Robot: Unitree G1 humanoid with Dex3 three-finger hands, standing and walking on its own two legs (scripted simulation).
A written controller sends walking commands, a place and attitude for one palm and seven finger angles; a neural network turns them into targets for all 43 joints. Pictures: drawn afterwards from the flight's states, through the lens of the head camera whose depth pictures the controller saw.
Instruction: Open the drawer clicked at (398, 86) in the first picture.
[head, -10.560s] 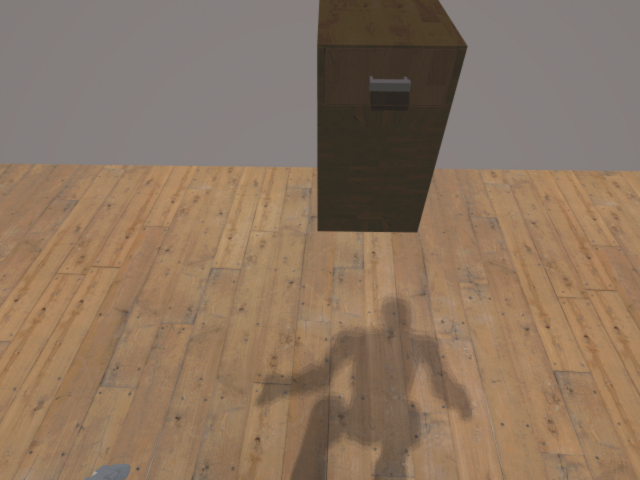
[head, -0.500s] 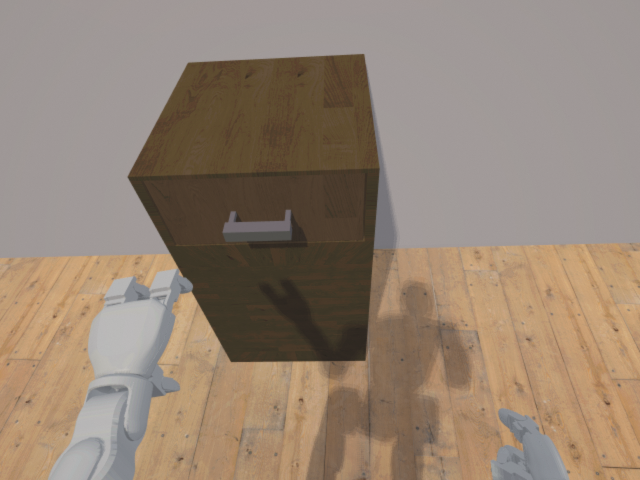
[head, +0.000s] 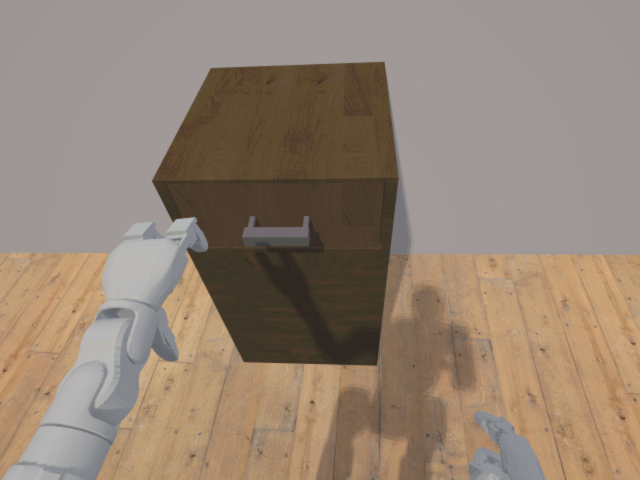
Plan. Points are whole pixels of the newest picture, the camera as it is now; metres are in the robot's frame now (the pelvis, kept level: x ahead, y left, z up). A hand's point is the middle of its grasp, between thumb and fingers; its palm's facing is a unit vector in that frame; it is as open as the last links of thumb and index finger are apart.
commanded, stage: raise the hand with hooked fingers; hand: left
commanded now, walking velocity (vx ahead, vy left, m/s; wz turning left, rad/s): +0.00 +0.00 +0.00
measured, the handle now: (277, 228) +0.55 +0.17 -0.07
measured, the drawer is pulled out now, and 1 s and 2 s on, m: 0.00 0.00 0.00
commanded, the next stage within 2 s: move the hooked fingers above the handle in 0.28 s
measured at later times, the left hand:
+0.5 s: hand (180, 294) +0.31 +0.23 +0.06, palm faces +0.02 -0.09 -1.00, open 13.9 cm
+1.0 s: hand (216, 269) +0.38 +0.21 +0.03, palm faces -0.03 -0.06 -1.00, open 13.9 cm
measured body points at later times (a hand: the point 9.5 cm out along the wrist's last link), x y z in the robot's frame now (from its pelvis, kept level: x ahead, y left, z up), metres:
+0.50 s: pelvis +0.00 -0.01 +0.00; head +0.02 -0.04 +0.45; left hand +0.30 +0.23 +0.12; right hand +0.19 -0.23 -0.11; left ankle +0.00 +0.10 -0.74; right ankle -0.02 -0.12 -0.74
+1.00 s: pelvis +0.01 -0.01 -0.01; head +0.05 -0.03 +0.44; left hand +0.37 +0.21 +0.08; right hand +0.12 -0.27 -0.14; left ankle +0.00 +0.10 -0.74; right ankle -0.02 -0.12 -0.74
